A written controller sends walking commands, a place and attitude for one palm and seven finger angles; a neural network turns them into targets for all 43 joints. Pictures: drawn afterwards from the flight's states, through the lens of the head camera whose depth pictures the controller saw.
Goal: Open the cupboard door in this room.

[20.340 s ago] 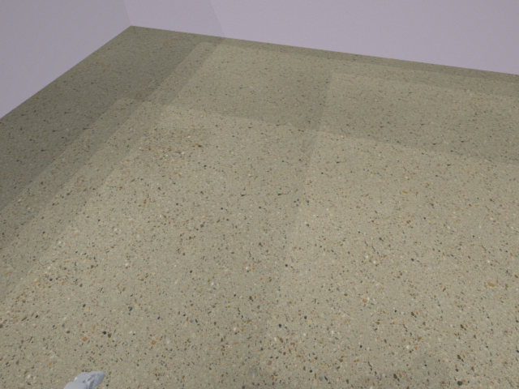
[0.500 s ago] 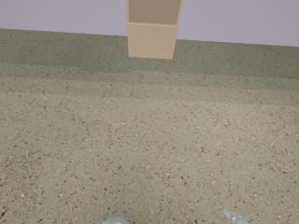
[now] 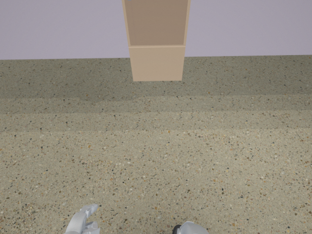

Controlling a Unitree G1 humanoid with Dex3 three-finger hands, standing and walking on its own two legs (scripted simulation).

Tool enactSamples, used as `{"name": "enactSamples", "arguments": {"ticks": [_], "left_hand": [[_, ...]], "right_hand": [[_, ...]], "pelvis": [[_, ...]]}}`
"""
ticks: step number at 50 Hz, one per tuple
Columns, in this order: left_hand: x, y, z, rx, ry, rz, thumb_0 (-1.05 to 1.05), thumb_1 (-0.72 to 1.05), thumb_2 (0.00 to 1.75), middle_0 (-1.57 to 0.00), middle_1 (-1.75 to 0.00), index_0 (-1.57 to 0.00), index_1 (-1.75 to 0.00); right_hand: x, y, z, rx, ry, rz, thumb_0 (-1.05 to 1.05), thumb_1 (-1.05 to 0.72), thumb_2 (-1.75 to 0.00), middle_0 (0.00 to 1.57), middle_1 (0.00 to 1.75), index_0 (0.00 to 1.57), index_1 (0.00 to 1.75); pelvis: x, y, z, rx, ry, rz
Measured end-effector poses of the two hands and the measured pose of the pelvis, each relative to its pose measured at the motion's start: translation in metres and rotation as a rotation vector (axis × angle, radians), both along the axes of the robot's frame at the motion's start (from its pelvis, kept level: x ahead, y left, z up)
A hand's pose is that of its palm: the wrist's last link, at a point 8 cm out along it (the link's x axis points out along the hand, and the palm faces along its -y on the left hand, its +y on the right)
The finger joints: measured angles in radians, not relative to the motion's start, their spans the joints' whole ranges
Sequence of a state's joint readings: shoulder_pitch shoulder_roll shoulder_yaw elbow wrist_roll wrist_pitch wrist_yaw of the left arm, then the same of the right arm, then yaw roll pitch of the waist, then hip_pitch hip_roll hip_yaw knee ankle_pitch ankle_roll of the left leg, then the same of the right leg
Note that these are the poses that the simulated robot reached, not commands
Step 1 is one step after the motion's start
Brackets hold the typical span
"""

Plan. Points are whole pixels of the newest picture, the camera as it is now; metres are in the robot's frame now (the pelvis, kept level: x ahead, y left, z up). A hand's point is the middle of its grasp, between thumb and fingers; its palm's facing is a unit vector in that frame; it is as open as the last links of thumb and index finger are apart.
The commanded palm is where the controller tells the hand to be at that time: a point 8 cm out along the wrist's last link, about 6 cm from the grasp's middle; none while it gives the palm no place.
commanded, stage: turn or walk to find it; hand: left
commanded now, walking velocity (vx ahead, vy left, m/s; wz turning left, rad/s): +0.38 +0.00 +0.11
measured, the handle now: out of the picture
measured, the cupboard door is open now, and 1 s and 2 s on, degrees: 0 0 0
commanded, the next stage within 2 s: stand and wait in 0.48 s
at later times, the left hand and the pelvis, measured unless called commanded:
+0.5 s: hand out of the picture +0.11 +0.16 -0.15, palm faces +0.22 -0.96 -0.17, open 7.3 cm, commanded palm none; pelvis +0.20 +0.01 +0.02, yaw +5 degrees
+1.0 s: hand (103, 155) +0.40 +0.20 -0.14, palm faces +0.09 -0.97 -0.24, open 7.3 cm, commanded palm none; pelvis +0.34 +0.01 +0.02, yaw +4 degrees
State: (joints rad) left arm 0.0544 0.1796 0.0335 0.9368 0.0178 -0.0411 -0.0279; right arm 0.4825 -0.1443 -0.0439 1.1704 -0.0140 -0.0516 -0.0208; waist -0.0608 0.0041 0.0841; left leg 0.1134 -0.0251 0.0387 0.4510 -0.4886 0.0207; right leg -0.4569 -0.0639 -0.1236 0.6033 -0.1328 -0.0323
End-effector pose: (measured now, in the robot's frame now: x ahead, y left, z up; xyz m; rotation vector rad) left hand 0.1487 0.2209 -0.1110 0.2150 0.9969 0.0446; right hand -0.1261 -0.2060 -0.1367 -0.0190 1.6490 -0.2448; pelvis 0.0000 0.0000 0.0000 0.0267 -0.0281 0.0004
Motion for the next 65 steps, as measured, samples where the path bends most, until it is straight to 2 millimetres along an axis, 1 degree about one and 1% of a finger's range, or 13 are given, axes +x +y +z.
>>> {"name": "enactSamples", "arguments": {"ticks": [2,4,10,15,23,27,29,34,40,45,49,55,65], "left_hand": [[0.012,-0.007,-0.001,0.010,-0.017,0.018,0.00,0.91,0.89,-0.19,-0.30,-0.20,-0.30],[0.010,-0.010,0.000,0.011,0.012,0.055,0.00,0.91,0.89,-0.19,-0.30,-0.20,-0.30],[-0.025,-0.007,0.005,0.044,0.200,0.175,0.00,0.93,0.89,-0.20,-0.30,-0.21,-0.30],[-0.048,-0.006,0.008,0.034,0.329,0.238,0.00,0.93,0.89,-0.20,-0.30,-0.20,-0.30],[-0.057,-0.011,-0.001,-0.050,0.471,0.358,0.01,0.91,0.89,-0.19,-0.30,-0.20,-0.30],[-0.048,-0.006,-0.016,-0.096,0.556,0.390,0.01,0.91,0.89,-0.20,-0.30,-0.20,-0.30],[-0.033,0.000,-0.022,-0.104,0.585,0.371,0.01,0.91,0.89,-0.20,-0.30,-0.20,-0.30],[0.046,0.023,-0.019,-0.072,0.501,0.305,0.01,0.91,0.89,-0.20,-0.30,-0.20,-0.30],[0.158,0.042,-0.009,-0.001,0.295,0.241,0.01,0.93,0.89,-0.19,-0.30,-0.20,-0.30],[0.216,0.040,-0.005,0.054,0.193,0.212,0.01,0.93,0.89,-0.19,-0.30,-0.20,-0.30],[0.233,0.027,0.001,0.039,0.194,0.198,0.01,0.92,0.89,-0.19,-0.30,-0.20,-0.30],[0.242,0.020,-0.004,0.008,0.229,0.224,0.00,0.93,0.89,-0.20,-0.30,-0.20,-0.30],[0.222,0.022,-0.003,0.008,0.312,0.249,0.00,0.94,0.89,-0.20,-0.30,-0.20,-0.30]], "right_hand": [[0.020,-0.008,-0.005,0.019,0.022,0.008,0.00,-0.91,-0.90,0.20,0.29,0.20,0.30],[0.051,-0.019,-0.006,0.023,-0.004,0.029,0.00,-0.91,-0.90,0.20,0.29,0.20,0.30],[0.182,-0.044,0.002,0.003,-0.212,0.113,0.00,-0.91,-0.90,0.20,0.29,0.20,0.30],[0.285,-0.046,0.015,-0.007,-0.363,0.176,0.00,-0.91,-0.90,0.19,0.29,0.20,0.30],[0.428,-0.012,0.028,0.000,-0.479,0.331,0.00,-0.91,-0.90,0.19,0.29,0.20,0.30],[0.493,0.017,0.026,-0.013,-0.551,0.385,0.00,-0.91,-0.90,0.19,0.29,0.20,0.30],[0.512,0.028,0.025,-0.022,-0.581,0.379,0.00,-0.91,-0.90,0.19,0.29,0.20,0.30],[0.509,0.037,0.026,-0.024,-0.533,0.305,-0.01,-0.91,-0.90,0.20,0.29,0.20,0.30],[0.496,0.005,0.021,-0.074,-0.430,0.234,-0.04,-0.96,-0.90,0.20,0.30,0.21,0.30],[0.482,-0.012,-0.004,-0.040,-0.306,0.200,-0.02,-0.93,-0.90,0.20,0.29,0.20,0.30],[0.477,-0.012,-0.004,-0.015,-0.240,0.185,-0.01,-0.92,-0.90,0.19,0.29,0.20,0.30],[0.469,0.001,0.003,0.002,-0.198,0.189,0.00,-0.91,-0.90,0.19,0.29,0.20,0.30],[0.473,0.022,0.010,0.037,-0.178,0.180,0.00,-0.91,-0.90,0.20,0.29,0.20,0.30]], "pelvis": [[0.017,-0.009,-0.003,-0.006,-0.011,0.012],[0.032,-0.015,0.001,-0.011,-0.020,0.024],[0.077,-0.025,0.020,-0.010,-0.009,0.035],[0.117,-0.024,0.028,-0.016,0.005,0.044],[0.183,-0.001,0.026,-0.037,0.015,0.082],[0.222,0.021,0.013,-0.045,0.017,0.084],[0.235,0.029,0.009,-0.029,0.008,0.074],[0.265,0.037,0.018,-0.024,-0.002,0.055],[0.297,0.031,0.021,-0.010,-0.003,0.060],[0.325,0.014,0.010,0.002,-0.021,0.061],[0.339,0.010,0.016,-0.015,-0.008,0.074],[0.351,0.010,0.020,-0.024,-0.004,0.075],[0.365,0.012,0.027,-0.025,0.002,0.070]]}}
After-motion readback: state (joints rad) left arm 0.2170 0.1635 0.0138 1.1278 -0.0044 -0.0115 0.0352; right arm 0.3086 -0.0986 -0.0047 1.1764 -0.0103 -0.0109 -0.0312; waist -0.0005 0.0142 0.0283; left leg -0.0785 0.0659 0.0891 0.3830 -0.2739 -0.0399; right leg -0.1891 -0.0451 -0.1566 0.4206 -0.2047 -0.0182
